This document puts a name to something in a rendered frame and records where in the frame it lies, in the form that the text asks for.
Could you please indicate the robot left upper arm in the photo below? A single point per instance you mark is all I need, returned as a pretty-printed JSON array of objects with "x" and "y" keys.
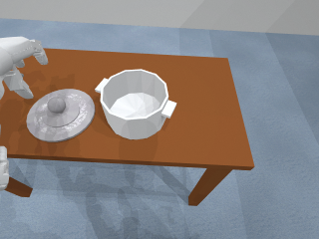
[{"x": 4, "y": 168}]

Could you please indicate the lid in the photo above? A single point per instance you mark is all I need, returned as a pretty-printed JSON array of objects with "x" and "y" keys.
[{"x": 74, "y": 119}]

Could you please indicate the robot left hand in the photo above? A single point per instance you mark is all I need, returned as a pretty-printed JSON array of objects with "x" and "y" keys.
[{"x": 20, "y": 48}]

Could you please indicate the robot left forearm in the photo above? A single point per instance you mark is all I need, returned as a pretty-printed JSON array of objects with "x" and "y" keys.
[{"x": 6, "y": 65}]

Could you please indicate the pot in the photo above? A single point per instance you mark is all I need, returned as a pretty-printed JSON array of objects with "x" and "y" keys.
[{"x": 135, "y": 103}]

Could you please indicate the table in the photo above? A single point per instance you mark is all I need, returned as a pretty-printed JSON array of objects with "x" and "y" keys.
[{"x": 205, "y": 130}]

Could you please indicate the knob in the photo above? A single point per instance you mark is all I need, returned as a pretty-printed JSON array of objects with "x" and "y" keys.
[{"x": 56, "y": 105}]

